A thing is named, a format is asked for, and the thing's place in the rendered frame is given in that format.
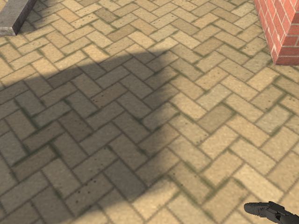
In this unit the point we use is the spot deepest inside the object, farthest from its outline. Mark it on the robot right hand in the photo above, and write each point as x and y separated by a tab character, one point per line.
272	211

